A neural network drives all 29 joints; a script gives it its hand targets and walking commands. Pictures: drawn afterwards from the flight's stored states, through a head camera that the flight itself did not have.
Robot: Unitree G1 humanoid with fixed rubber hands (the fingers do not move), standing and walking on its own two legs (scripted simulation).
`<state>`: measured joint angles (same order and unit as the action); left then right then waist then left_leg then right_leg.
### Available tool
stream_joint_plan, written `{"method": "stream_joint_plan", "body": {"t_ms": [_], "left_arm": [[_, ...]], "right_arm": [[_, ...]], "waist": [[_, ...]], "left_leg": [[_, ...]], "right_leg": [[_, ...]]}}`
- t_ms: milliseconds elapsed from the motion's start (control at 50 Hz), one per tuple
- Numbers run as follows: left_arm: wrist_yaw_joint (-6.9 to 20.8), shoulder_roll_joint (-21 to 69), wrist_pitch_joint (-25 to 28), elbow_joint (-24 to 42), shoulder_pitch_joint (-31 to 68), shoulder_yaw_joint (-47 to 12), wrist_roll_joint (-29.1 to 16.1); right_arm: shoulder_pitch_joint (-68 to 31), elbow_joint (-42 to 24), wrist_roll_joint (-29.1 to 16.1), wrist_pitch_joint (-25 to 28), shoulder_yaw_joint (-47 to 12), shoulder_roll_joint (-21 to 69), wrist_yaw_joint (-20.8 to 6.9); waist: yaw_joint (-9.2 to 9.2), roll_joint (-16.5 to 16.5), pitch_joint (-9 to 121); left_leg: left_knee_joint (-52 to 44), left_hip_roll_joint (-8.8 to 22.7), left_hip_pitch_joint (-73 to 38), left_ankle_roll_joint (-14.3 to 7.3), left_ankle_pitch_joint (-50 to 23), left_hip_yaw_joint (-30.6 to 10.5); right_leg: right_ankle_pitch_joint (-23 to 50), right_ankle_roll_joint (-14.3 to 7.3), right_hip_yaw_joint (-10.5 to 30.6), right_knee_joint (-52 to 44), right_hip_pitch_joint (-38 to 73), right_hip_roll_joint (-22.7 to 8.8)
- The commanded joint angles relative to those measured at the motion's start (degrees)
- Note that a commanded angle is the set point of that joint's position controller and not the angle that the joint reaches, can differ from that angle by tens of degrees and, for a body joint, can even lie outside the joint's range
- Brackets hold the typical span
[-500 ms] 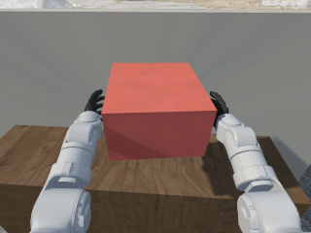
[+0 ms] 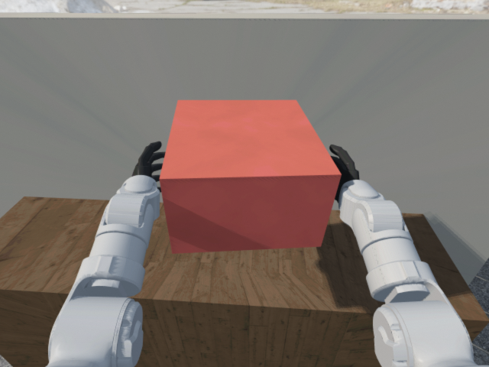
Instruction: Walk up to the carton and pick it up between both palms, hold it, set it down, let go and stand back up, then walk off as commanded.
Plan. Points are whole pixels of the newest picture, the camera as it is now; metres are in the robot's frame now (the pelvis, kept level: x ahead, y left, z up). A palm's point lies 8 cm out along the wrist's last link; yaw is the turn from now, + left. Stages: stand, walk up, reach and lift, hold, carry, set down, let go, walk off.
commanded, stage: hold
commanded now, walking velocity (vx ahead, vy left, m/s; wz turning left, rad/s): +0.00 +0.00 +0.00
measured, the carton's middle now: (242, 166) +0.46 +0.02 +0.18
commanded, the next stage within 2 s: none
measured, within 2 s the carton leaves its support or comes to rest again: neither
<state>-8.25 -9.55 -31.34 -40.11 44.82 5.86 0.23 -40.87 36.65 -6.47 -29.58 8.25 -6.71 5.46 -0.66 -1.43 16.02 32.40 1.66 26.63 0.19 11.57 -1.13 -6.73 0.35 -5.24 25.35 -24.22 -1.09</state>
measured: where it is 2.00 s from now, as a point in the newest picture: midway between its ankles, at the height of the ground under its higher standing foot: outside the picture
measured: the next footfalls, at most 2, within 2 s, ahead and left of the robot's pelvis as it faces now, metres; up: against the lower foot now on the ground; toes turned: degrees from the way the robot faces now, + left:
none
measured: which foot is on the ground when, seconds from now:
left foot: down 0.00-1.00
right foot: down 0.00-1.00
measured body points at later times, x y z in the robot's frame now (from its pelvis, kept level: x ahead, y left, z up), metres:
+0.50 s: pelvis +0.00 +0.00 +0.00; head -0.06 +0.01 +0.45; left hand +0.40 +0.19 +0.19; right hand +0.40 -0.15 +0.18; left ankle +0.05 +0.11 -0.73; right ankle +0.06 -0.13 -0.73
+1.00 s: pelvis +0.00 +0.00 +0.00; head -0.06 +0.00 +0.45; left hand +0.40 +0.19 +0.19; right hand +0.40 -0.16 +0.17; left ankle +0.05 +0.11 -0.73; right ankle +0.06 -0.13 -0.73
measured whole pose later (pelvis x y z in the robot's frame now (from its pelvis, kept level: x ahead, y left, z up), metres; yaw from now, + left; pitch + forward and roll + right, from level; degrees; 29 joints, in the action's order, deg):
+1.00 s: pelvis +0.00 +0.00 +0.00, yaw +0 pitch +6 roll -2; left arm -8.1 -9.5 -31.2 -40.1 44.8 5.9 0.4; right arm -40.9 37.1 -6.5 -28.9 8.3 -6.7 5.5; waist -0.7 -1.5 15.7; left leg 32.3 1.6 26.5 0.2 11.5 -1.1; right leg -6.7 0.4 -5.2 25.3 -24.1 -1.1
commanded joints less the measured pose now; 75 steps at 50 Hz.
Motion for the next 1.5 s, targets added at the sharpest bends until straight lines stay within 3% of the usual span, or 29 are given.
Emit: {"method": "stream_joint_plan", "body": {"t_ms": [0,60,80,120,140,220,240,380,420,440,460,480,500,540,560,580,600,680,760,820,940,1000,1080,1100,1180,1220,1280,1440,1480], "left_arm": [[12.42,50.51,6.59,24.64,51.87,-16.57,-8.56],[12.48,49.82,6.53,22.99,51.11,-15.42,-7.93],[12.22,50.49,7.28,27.02,52.78,-16.88,-8.80],[12.19,51.08,7.01,24.44,49.78,-17.15,-9.52],[12.02,51.51,6.38,24.04,46.82,-17.95,-8.53],[12.46,50.28,7.36,24.12,50.98,-16.53,-9.45],[12.47,49.96,7.33,25.63,53.29,-17.88,-9.68],[12.17,50.63,6.77,21.03,50.35,-15.94,-8.44],[12.81,49.23,7.40,24.72,52.42,-16.39,-9.31],[12.51,51.57,7.58,25.67,51.85,-19.02,-10.17],[12.39,49.60,7.52,23.84,51.91,-16.34,-8.77],[12.23,50.11,7.63,26.89,52.51,-17.69,-9.33],[12.19,50.62,7.66,23.53,52.36,-17.12,-9.48],[12.10,51.24,7.65,25.94,51.61,-18.21,-9.88],[12.17,50.01,7.06,24.53,49.64,-16.94,-8.48],[12.22,49.66,6.49,25.16,48.92,-16.27,-7.58],[12.11,50.96,6.96,26.07,51.60,-18.33,-9.54],[11.90,51.27,7.65,25.32,53.95,-17.95,-9.26],[12.52,50.27,6.34,21.82,49.80,-16.59,-7.93],[12.35,49.05,7.56,26.27,51.04,-16.63,-8.89],[11.41,52.84,7.40,26.07,52.56,-18.83,-9.58],[12.42,50.02,6.65,24.15,49.19,-16.38,-8.88],[12.12,49.38,7.50,27.87,51.75,-16.95,-9.61],[12.04,49.56,7.55,24.11,51.29,-16.07,-9.18],[12.14,52.19,7.31,24.49,50.05,-18.94,-9.51],[12.30,51.12,7.32,26.34,49.83,-18.26,-9.39],[12.24,50.05,7.25,27.03,51.73,-17.22,-9.18],[12.67,48.50,6.88,22.60,48.28,-15.00,-7.32],[12.76,49.62,6.81,23.03,49.45,-15.81,-7.93]], "right_arm": [[-57.20,-16.13,-7.12,5.69,-16.85,40.13,-7.22],[-58.73,-17.55,-6.84,6.10,-17.08,39.89,-7.52],[-58.24,-19.02,-7.28,6.37,-17.35,40.53,-7.93],[-60.27,-21.59,-7.33,6.73,-17.85,39.11,-7.32],[-56.98,-19.48,-7.46,6.18,-17.75,38.52,-7.27],[-60.48,-21.71,-7.59,6.53,-18.97,40.69,-7.10],[-58.36,-19.51,-7.03,6.33,-17.90,40.53,-6.77],[-60.58,-18.58,-6.56,6.44,-18.18,40.69,-7.79],[-57.36,-16.93,-6.05,6.29,-16.81,40.27,-7.39],[-60.88,-22.33,-6.89,7.25,-18.13,40.58,-7.17],[-58.37,-16.19,-6.52,6.32,-17.88,40.43,-7.35],[-58.05,-19.23,-7.69,6.74,-19.24,41.04,-7.36],[-62.43,-21.86,-6.86,7.12,-18.22,40.11,-7.43],[-60.58,-21.86,-6.67,7.18,-18.13,40.17,-7.29],[-57.44,-18.27,-7.64,6.50,-19.42,40.29,-7.13],[-55.63,-15.60,-7.47,5.99,-18.04,39.62,-7.33],[-60.08,-20.55,-7.73,6.80,-17.61,39.63,-7.37],[-61.06,-18.65,-7.30,7.23,-17.93,39.98,-7.88],[-57.95,-16.50,-6.49,6.81,-15.90,38.45,-7.31],[-58.18,-19.89,-7.45,6.78,-19.49,41.40,-7.41],[-62.11,-21.27,-7.94,7.31,-18.05,39.52,-7.63],[-58.52,-20.20,-7.46,6.34,-18.97,40.06,-6.81],[-59.31,-22.03,-7.28,6.71,-19.24,41.00,-7.07],[-60.79,-21.09,-7.64,6.63,-20.26,41.05,-7.24],[-58.00,-19.20,-7.09,6.73,-17.73,38.69,-7.25],[-59.09,-22.07,-7.90,7.14,-19.26,40.51,-7.04],[-55.86,-18.05,-7.01,6.12,-17.26,39.13,-7.11],[-58.11,-20.07,-7.28,6.65,-19.40,40.23,-6.98],[-56.62,-16.56,-6.62,6.48,-18.24,39.74,-7.03]], "waist": [[8.57,-2.31,19.48],[7.88,-1.61,18.14],[7.87,-2.23,23.20],[8.89,-0.47,23.25],[9.09,-2.18,21.29],[7.65,-0.19,23.65],[9.19,-2.53,21.34],[7.00,-0.66,20.98],[8.76,-0.66,19.97],[8.93,-1.01,23.43],[7.79,-1.23,20.90],[8.19,-1.40,23.26],[7.89,0.40,23.11],[8.43,-0.90,24.48],[7.23,-1.75,21.63],[7.43,-2.65,19.34],[8.85,-3.26,21.65],[7.59,-1.42,21.79],[8.91,-2.73,18.77],[6.85,-0.62,23.34],[7.52,-2.52,23.70],[7.69,0.28,20.06],[7.70,-0.85,25.00],[6.78,-0.16,23.76],[9.04,-2.67,21.70],[7.45,-1.10,22.47],[9.28,-2.35,19.94],[6.48,0.48,19.72],[7.33,-0.88,19.94]], "left_leg": [[-15.84,-4.17,-14.17,3.18,-2.63,-3.61],[-15.76,-4.16,-12.64,2.78,-2.95,-3.64],[-15.21,-4.15,-14.84,3.01,-4.31,-3.65],[-15.29,-3.91,-15.58,3.09,-5.84,-3.77],[-14.71,-4.24,-16.50,3.88,-8.45,-3.76],[-15.10,-4.51,-14.45,2.40,-4.27,-3.75],[-14.98,-4.46,-13.83,3.07,-3.99,-3.78],[-15.77,-4.22,-13.32,2.32,-1.44,-3.30],[-16.17,-4.21,-13.91,2.78,-2.11,-3.46],[-14.73,-4.24,-15.18,3.31,-5.83,-3.69],[-15.76,-4.26,-14.45,2.81,-2.47,-3.40],[-15.20,-4.08,-15.37,2.87,-4.98,-3.48],[-15.36,-4.36,-15.04,2.37,-1.93,-3.44],[-15.32,-4.18,-15.53,3.08,-5.20,-3.44],[-14.96,-4.50,-15.70,3.19,-6.28,-3.31],[-15.68,-4.15,-15.18,3.17,-4.82,-3.54],[-15.18,-4.34,-14.38,3.10,-3.31,-3.43],[-15.55,-3.75,-14.91,3.52,-3.71,-3.88],[-16.08,-4.14,-13.97,3.33,-1.70,-3.18],[-15.26,-4.85,-15.10,2.31,-5.19,-2.83],[-15.90,-3.35,-15.32,3.78,-3.93,-4.07],[-15.16,-4.49,-14.15,2.38,-4.09,-2.98],[-14.93,-4.34,-15.01,2.25,-5.28,-3.28],[-15.36,-4.46,-14.81,1.84,-4.03,-3.02],[-15.32,-3.76,-15.50,3.75,-4.13,-3.82],[-14.13,-4.41,-16.22,3.08,-8.81,-3.48],[-15.54,-4.17,-15.60,3.53,-3.76,-3.65],[-15.18,-4.94,-14.86,2.01,-4.31,-2.86],[-15.67,-4.41,-14.51,2.59,-3.46,-2.87]], "right_leg": [[4.76,-2.07,4.58,-7.09,26.20,4.17],[4.71,-1.99,4.64,-7.14,26.59,4.25],[5.11,-1.72,4.04,-6.59,26.76,4.41],[6.32,-1.73,4.13,-6.72,27.11,4.90],[8.51,-2.15,4.34,-6.99,27.16,4.64],[4.60,-1.49,4.74,-7.19,26.75,4.05],[5.59,-1.73,5.46,-7.07,26.25,3.64],[2.84,-2.10,4.55,-7.27,25.23,4.36],[3.14,-1.55,4.59,-7.59,25.14,4.16],[6.71,-1.89,4.46,-6.60,26.41,4.54],[3.02,-1.83,4.57,-7.58,24.81,4.47],[5.93,-1.99,4.48,-6.43,26.88,4.36],[2.34,-2.08,4.40,-7.28,24.27,4.48],[6.27,-1.82,4.45,-7.02,26.51,4.45],[6.69,-1.63,4.28,-6.76,26.68,4.26],[5.27,-1.81,4.57,-7.23,25.99,4.36],[4.08,-1.75,4.74,-7.19,25.27,4.32],[3.16,-2.07,4.00,-6.66,24.09,4.95],[3.10,-2.13,4.57,-7.80,25.75,4.08],[6.18,-1.45,4.43,-7.16,26.68,4.30],[3.70,-2.22,3.50,-6.02,25.93,5.11],[5.01,-1.50,4.49,-7.09,27.07,4.62],[6.72,-1.60,4.82,-6.88,27.48,4.38],[4.61,-1.48,4.43,-6.83,26.59,4.46],[4.50,-2.22,4.13,-6.93,25.08,4.77],[8.37,-1.58,4.21,-6.61,26.85,4.69],[4.19,-2.20,4.87,-7.40,25.80,4.41],[5.10,-1.87,4.91,-7.58,26.45,4.08],[4.07,-1.89,4.50,-7.20,26.37,4.20]]}}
